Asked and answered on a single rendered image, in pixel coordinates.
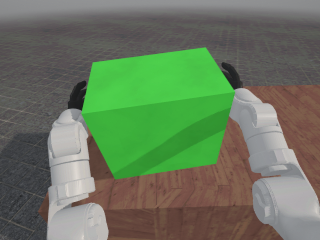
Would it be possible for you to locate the carton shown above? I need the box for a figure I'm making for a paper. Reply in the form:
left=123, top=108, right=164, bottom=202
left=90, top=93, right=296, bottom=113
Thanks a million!
left=81, top=47, right=235, bottom=180

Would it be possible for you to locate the robot left hand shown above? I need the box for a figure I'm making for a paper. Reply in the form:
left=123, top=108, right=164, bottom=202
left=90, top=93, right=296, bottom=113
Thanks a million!
left=67, top=80, right=87, bottom=111

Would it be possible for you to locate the robot right hand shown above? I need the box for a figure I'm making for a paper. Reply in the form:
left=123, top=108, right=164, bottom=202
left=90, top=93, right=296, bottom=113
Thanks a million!
left=221, top=62, right=243, bottom=90

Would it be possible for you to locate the left robot upper arm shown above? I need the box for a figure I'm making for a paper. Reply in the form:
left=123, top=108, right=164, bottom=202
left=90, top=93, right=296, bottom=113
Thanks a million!
left=47, top=202, right=109, bottom=240

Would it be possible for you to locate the robot right forearm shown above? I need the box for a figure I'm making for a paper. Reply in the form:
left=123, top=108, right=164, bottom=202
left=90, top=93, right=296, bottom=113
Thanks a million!
left=229, top=88, right=320, bottom=215

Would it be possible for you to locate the robot left forearm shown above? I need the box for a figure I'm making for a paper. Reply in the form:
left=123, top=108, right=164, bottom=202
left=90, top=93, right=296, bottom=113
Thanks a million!
left=46, top=108, right=96, bottom=240

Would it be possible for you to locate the pedestal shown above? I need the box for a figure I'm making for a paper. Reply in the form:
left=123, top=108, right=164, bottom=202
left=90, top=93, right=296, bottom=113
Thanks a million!
left=38, top=84, right=320, bottom=240

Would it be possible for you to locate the right robot upper arm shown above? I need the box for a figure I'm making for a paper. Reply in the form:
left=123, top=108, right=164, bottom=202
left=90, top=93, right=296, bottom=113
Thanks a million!
left=252, top=175, right=320, bottom=240

